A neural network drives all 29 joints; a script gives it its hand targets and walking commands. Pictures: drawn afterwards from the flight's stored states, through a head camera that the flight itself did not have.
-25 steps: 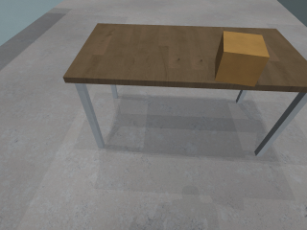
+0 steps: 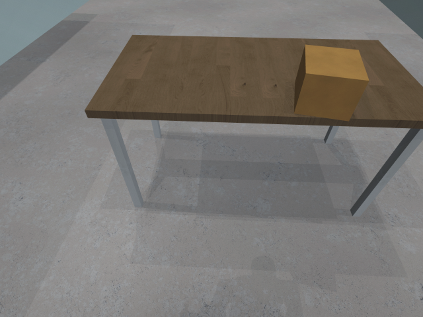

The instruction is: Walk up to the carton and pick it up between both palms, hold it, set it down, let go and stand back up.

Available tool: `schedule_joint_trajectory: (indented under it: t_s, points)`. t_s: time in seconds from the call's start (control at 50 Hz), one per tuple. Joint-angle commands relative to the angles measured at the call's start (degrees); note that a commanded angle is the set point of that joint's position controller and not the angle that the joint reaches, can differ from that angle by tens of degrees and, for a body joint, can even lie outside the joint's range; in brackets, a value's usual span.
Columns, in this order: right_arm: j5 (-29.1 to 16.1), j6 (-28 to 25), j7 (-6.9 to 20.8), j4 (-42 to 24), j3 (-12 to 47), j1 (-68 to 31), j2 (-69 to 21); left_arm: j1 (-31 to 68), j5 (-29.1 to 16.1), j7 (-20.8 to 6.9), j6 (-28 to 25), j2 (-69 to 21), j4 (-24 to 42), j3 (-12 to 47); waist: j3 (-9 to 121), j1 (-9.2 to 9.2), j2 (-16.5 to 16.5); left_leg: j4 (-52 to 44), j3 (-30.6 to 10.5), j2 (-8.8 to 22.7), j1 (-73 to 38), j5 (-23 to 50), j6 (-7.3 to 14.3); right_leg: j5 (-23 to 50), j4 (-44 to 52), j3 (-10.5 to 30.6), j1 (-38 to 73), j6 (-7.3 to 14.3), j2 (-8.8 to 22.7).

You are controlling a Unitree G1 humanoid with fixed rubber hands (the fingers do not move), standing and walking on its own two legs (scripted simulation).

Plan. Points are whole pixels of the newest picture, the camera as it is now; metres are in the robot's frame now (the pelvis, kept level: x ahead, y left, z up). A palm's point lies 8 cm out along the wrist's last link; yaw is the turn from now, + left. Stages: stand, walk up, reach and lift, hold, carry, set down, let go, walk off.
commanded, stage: stand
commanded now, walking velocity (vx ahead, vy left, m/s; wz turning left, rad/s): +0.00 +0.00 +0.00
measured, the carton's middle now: (326, 81) +0.89 -0.38 -0.01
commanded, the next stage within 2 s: none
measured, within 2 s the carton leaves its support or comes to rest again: neither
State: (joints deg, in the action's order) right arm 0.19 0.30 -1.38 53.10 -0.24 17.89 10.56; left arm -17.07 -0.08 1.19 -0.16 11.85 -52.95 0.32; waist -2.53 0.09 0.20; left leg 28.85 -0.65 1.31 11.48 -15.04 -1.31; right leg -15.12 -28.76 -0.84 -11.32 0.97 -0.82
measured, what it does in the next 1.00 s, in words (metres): stands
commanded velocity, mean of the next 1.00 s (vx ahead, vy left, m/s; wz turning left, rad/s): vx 0.00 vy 0.00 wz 0.00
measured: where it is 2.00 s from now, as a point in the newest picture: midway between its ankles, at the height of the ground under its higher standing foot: outside the picture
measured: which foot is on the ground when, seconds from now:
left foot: down 0.00-1.00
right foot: down 0.00-1.00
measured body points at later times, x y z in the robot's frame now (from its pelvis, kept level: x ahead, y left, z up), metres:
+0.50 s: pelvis +0.00 +0.00 +0.00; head +0.01 -0.01 +0.45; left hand +0.03 +0.23 -0.15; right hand +0.02 -0.23 -0.15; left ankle +0.01 +0.13 -0.74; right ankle +0.01 -0.11 -0.74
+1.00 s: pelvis +0.01 -0.01 +0.00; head +0.02 -0.01 +0.45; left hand +0.02 +0.22 -0.15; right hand +0.02 -0.23 -0.15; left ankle +0.01 +0.13 -0.74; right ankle +0.01 -0.11 -0.74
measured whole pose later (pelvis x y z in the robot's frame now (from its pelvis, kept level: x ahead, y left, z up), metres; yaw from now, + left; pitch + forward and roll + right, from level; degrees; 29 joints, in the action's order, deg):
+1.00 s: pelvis +0.01 -0.01 +0.00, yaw +1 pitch -2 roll +0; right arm 0.2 0.0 -2.4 59.5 0.2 17.5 9.0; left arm -17.3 -0.3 2.0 -0.4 9.9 -58.3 0.1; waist -2.4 0.1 0.6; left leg 26.5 -1.9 1.9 9.8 -14.6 -2.1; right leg -14.6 -25.7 -2.1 -8.9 1.7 -1.5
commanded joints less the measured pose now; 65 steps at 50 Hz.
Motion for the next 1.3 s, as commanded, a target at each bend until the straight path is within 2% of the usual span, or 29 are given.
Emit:
schedule_joint_trajectory:
  t_s: [0.0, 0.04, 0.06, 0.08, 0.12, 0.14, 0.16, 0.2, 0.24, 0.26, 0.3, 0.34, 0.38, 0.42, 0.44, 0.46, 0.52, 0.56, 0.58, 0.6, 0.64, 0.66, 0.68, 0.7, 0.76, 0.78, 0.9, 1.26, 1.28]
  points:
    - [-0.13, -1.43, -0.66, -3.34, -1.82, 2.16, 8.33, -2.17, 0.05, 0.59, -1.22, 7.74, 3.94, -2.43, -2.29, 0.19, 1.8, -6.21, -5.2, 3.71, 1.51, 6.47, 2.4, 5.51, 7.46, 6.13, -2.32, 0.44, 5.89]
    - [0.05, -1.59, -0.77, -2.99, -1.88, 2.05, 8.83, -3.06, -0.11, 0.71, -1.3, 7.44, 3.29, -2.24, -1.01, 0.36, 1.01, -5.75, -4.68, 3.86, 0.52, 7.97, 2.47, 7.4, 7.68, 6.25, -1.5, 0.51, 6.15]
    - [0.05, -1.51, -0.72, -2.78, -1.96, 3.06, 8.48, -2.74, -0.24, 0.78, -1.24, 7.6, 3.55, -2.41, -0.16, -0.17, 1.97, -6.1, -4.65, 3.73, 0.85, 6.58, 2.58, 5.78, 7.7, 6.09, -1.22, 0.68, 6.08]
    - [0.2, -1.36, -0.69, -2.28, -1.6, 2.96, 7.94, -2.07, -0.21, 0.69, -1.09, 7.7, 3.34, -2.6, -2.13, 0.19, 1.86, -6.82, -4.73, 3.53, 1.89, 4.55, 2.54, 2.98, 8.28, 6.22, -2.28, 0.57, 5.95]
    - [0.0, -1.27, -0.75, -2.13, -1.67, 3.02, 7.75, -2.51, -0.1, 0.68, -1.09, 7.49, 2.82, -2.45, -2.28, -0.13, -0.19, -6.22, -5.09, 3.57, 0.98, 5.32, 2.4, 3.46, 9.05, 6.29, -2.61, 0.76, 6.19]
    - [0.02, -1.35, -0.84, -2.1, -1.63, 2.89, 8.1, -3.1, -0.13, 0.67, -1.14, 7.56, 2.71, -2.43, -2.49, 0.35, -0.86, -6.2, -5.12, 3.67, 0.47, 5.92, 2.5, 4.6, 9.34, 6.18, -2.87, 0.63, 6.07]
    - [0.04, -1.42, -0.78, -1.97, -1.85, 3.41, 7.89, -2.78, -0.02, 0.76, -1.21, 7.46, 2.48, -2.44, -1.21, -0.29, -0.24, -5.87, -4.89, 3.59, -0.63, 6.32, 2.33, 5.02, 9.23, 6.35, -2.48, 0.91, 6.46]
    - [0.14, -1.44, -0.95, -1.38, -1.88, 3.33, 8.31, -2.36, 0.06, 0.8, -1.28, 7.51, 2.39, -2.59, -1.61, -0.26, 1.38, -5.92, -5.01, 3.58, 0.0, 6.32, 2.38, 5.09, 9.0, 6.62, -1.62, 0.54, 6.46]
    - [0.15, -1.63, -1.0, -1.19, -1.74, 3.05, 8.05, -3.03, -0.09, 0.76, -1.31, 7.28, 2.23, -2.49, 0.37, 0.17, -0.13, -5.65, -5.26, 3.82, -0.98, 8.04, 2.51, 6.98, 8.69, 6.01, -0.67, 0.51, 6.45]
    - [0.04, -1.58, -0.96, -1.02, -1.68, 3.11, 8.02, -2.69, -0.24, 0.76, -1.26, 7.03, 2.25, -2.5, -0.21, 0.04, 0.4, -5.78, -4.97, 3.71, -0.17, 7.09, 2.24, 6.27, 8.8, 5.86, -0.77, 0.5, 6.5]
    - [0.03, -1.34, -0.98, -0.92, -1.72, 3.35, 7.83, -2.04, -0.22, 0.81, -1.02, 7.05, 1.67, -2.57, -1.67, -0.21, -1.11, -6.29, -5.17, 3.37, 1.12, 4.37, 2.17, 2.38, 9.48, 6.29, -1.76, 0.34, 6.23]
    - [0.13, -1.3, -1.02, -0.41, -1.69, 3.56, 7.2, -2.29, -0.14, 0.82, -0.86, 7.08, 1.54, -2.73, -4.05, -0.34, 0.67, -6.95, -5.15, 3.49, 1.71, 4.45, 2.3, 1.34, 9.93, 5.98, -2.92, 0.41, 6.35]
    - [0.24, -1.28, -1.09, -0.19, -1.83, 3.51, 7.4, -4.0, -0.25, 0.83, -0.89, 6.22, 0.78, -2.37, -3.87, 0.41, -0.74, -6.27, -4.96, 3.52, 1.05, 5.15, 1.71, 2.58, 10.65, 6.12, -2.85, 0.4, 6.36]
    - [0.22, -1.25, -1.02, 0.51, -1.66, 4.06, 6.9, -2.81, -0.13, 0.94, -1.02, 6.52, 1.07, -2.47, -2.87, -0.13, -1.19, -6.57, -4.85, 3.44, 0.83, 5.3, 1.69, 1.45, 10.88, 6.24, -2.72, 0.54, 6.61]
    - [0.49, -1.1, -1.02, 0.84, -1.82, 4.06, 7.05, -2.65, -0.14, 0.89, -1.01, 6.92, 1.6, -2.55, -3.88, 0.05, 0.33, -6.42, -4.71, 3.0, 1.34, 4.93, 1.61, 0.07, 11.15, 6.81, -3.4, 0.51, 6.59]
    - [0.4, -1.16, -1.08, 1.0, -1.55, 4.2, 7.15, -3.22, -0.11, 0.83, -1.09, 6.71, 0.98, -2.69, -3.24, 0.15, 1.92, -6.49, -4.9, 3.32, 1.06, 5.25, 1.88, 0.99, 11.09, 6.81, -2.47, 0.54, 6.78]
    - [0.17, -1.42, -1.21, 1.18, -1.49, 4.61, 7.09, -2.75, -0.2, 0.98, -1.16, 6.9, 0.55, -2.4, -3.53, -0.4, -0.57, -7.29, -5.3, 3.63, 1.05, 6.22, 1.92, 2.67, 10.47, 5.87, -2.59, 0.18, 6.18]
    - [0.17, -1.51, -1.23, 1.49, -1.43, 3.76, 7.51, -3.62, -0.1, 0.96, -1.26, 5.83, 0.13, -2.17, -1.66, 0.37, 0.06, -6.74, -5.11, 3.69, 0.84, 7.79, 1.86, 5.97, 10.16, 5.56, -0.08, 0.31, 6.49]
    - [0.11, -1.48, -1.28, 1.38, -1.66, 3.9, 7.75, -4.48, -0.14, 0.98, -1.32, 6.0, 0.19, -2.22, -0.16, 0.46, 0.23, -6.32, -5.11, 3.49, -0.31, 7.23, 1.59, 4.89, 10.39, 6.01, -0.26, 0.17, 6.6]
    - [0.22, -1.53, -1.25, 1.66, -1.54, 3.68, 6.99, -3.41, -0.31, 1.04, -1.28, 6.36, -0.07, -2.45, -1.13, -0.31, 0.71, -6.75, -5.26, 3.65, 0.02, 8.03, 1.59, 5.88, 10.08, 5.98, -0.42, 0.53, 6.55]
    - [0.02, -1.54, -1.34, 2.19, -1.45, 3.95, 6.6, -3.37, -0.13, 1.14, -1.32, 6.05, 0.31, -2.23, -0.77, 0.11, 1.56, -6.84, -5.24, 3.39, 0.45, 6.93, 1.6, 5.32, 9.93, 5.37, 0.66, 0.32, 6.17]
    - [0.33, -1.47, -1.32, 2.04, -1.52, 3.06, 6.74, -3.78, -0.15, 1.12, -1.22, 5.66, -0.07, -2.24, -2.01, 0.53, 1.44, -6.85, -5.26, 3.5, 0.25, 7.11, 1.75, 5.42, 10.04, 5.69, -0.9, 0.25, 6.35]
    - [0.17, -1.45, -1.28, 2.21, -1.47, 3.59, 6.61, -3.89, -0.19, 1.12, -1.19, 6.09, -0.57, -2.24, -1.58, 0.05, 0.33, -6.6, -5.24, 3.86, -0.57, 7.64, 1.77, 5.79, 10.04, 5.66, -0.78, 0.27, 6.57]
    - [0.26, -1.43, -1.3, 2.0, -1.56, 3.6, 7.03, -4.01, -0.13, 1.16, -1.22, 5.74, -0.62, -2.25, -1.35, 0.09, 1.44, -6.39, -5.17, 3.66, -0.53, 8.27, 1.9, 6.22, 9.75, 5.7, -0.72, 0.39, 6.73]
    - [0.17, -1.31, -1.32, 2.63, -1.52, 3.83, 6.58, -3.4, -0.23, 1.23, -1.16, 5.56, -0.62, -2.2, -3.13, -0.2, 0.91, -6.71, -5.28, 3.62, 0.91, 6.31, 1.78, 4.43, 10.45, 5.5, -1.28, 0.4, 6.61]
    - [0.02, -1.22, -1.34, 3.17, -1.29, 3.85, 6.22, -3.22, -0.27, 1.21, -1.15, 6.25, -1.1, -2.22, -3.24, -0.17, -0.95, -7.07, -4.59, 4.14, 0.85, 7.48, 1.35, 5.72, 10.51, 5.58, -1.21, 0.27, 6.56]
    - [0.02, -1.23, -1.48, 4.01, -1.11, 3.81, 6.41, -3.98, -0.24, 1.23, -1.25, 5.52, -2.24, -1.96, -2.53, -0.01, 0.5, -7.16, -4.22, 4.17, 0.54, 8.58, 1.09, 8.9, 10.0, 5.57, 0.49, 0.26, 6.7]
    - [-0.03, -1.13, -1.74, 6.28, -0.61, 3.29, 5.61, -3.91, -0.3, 1.53, -1.37, 4.95, -4.35, -1.78, -2.49, 0.03, 0.57, -7.64, -3.51, 4.48, -0.34, 8.28, 0.88, 9.84, 10.85, 5.79, 1.05, -0.05, 6.63]
    - [-0.08, -1.15, -1.78, 6.28, -0.83, 3.51, 5.31, -3.64, -0.3, 1.58, -1.32, 4.38, -3.95, -1.72, -3.29, -0.23, 0.88, -7.86, -4.02, 4.19, 0.08, 7.8, 1.04, 7.81, 11.37, 5.83, 0.61, -0.09, 6.58]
